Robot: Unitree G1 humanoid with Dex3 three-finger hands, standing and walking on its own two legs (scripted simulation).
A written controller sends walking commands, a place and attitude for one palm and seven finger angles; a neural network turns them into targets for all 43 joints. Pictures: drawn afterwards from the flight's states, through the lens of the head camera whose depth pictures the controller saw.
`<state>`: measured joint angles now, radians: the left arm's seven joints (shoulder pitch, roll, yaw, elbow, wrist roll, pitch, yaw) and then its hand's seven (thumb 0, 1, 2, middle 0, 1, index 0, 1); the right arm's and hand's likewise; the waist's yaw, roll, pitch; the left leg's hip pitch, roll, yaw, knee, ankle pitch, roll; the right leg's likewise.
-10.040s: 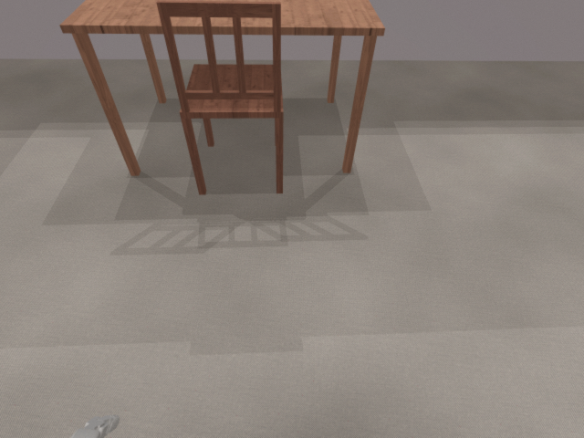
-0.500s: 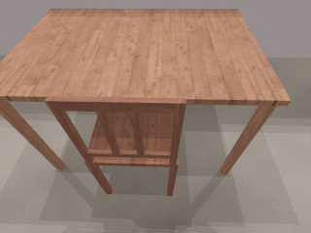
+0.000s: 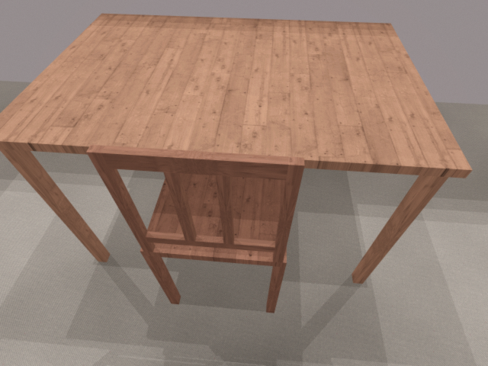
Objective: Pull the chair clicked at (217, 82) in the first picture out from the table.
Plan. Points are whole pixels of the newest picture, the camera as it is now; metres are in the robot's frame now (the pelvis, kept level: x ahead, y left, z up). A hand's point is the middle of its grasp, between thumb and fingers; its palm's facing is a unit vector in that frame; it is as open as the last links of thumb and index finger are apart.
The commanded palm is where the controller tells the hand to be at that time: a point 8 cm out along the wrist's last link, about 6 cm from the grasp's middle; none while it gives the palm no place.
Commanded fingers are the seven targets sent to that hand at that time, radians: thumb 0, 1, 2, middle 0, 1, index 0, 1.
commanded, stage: come to a stop and stand still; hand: left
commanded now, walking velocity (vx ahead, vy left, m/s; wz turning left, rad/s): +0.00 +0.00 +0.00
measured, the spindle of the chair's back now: (182, 208) +0.44 +0.18 -0.08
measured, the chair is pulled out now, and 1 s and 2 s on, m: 0.00 0.00 0.00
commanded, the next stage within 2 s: look again from close up in 1.30 s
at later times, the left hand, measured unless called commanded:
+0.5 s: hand out of the picture +0.00 +0.16 -0.15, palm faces -0.04 -0.97 -0.24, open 7.3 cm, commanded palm none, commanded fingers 0.00 0.90 0.90 -0.20 -0.30 -0.20 -0.30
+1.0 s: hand out of the picture +0.00 +0.13 -0.15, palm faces -0.01 -0.98 -0.22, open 7.3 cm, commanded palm none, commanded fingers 0.00 0.90 0.90 -0.20 -0.30 -0.20 -0.30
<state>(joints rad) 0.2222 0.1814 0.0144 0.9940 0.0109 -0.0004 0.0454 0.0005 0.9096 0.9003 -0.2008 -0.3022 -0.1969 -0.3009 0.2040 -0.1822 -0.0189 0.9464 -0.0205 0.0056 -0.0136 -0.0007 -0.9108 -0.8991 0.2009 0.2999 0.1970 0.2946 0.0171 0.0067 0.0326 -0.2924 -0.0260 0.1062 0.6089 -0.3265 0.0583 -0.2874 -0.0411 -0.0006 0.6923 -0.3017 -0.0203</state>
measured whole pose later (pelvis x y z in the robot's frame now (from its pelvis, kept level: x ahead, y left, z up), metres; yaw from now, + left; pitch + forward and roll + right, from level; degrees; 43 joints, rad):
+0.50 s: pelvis -0.02 -0.02 +0.01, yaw -1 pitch +0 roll +1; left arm 0.30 0.16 -0.02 1.04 0.01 0.00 0.03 0.00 0.92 0.90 -0.20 -0.30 -0.20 -0.30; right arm 0.36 -0.20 -0.01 1.06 -0.01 0.00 -0.01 0.00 -0.92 -0.90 0.20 0.30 0.20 0.29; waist -0.02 0.03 0.03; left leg -0.23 -0.01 0.11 0.45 -0.22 0.03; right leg -0.22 -0.01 0.01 0.52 -0.30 -0.01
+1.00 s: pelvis +0.01 -0.04 +0.02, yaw -1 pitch +0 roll +1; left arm 0.29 0.14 -0.03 1.13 0.01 -0.03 0.04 0.01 0.92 0.90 -0.20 -0.30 -0.20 -0.30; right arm 0.27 -0.16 0.01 1.14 -0.01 -0.03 -0.03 0.01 -0.93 -0.90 0.20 0.30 0.20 0.29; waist 0.00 0.02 0.03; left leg -0.16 0.01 0.10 0.40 -0.23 0.00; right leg -0.14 0.00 -0.01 0.46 -0.31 -0.03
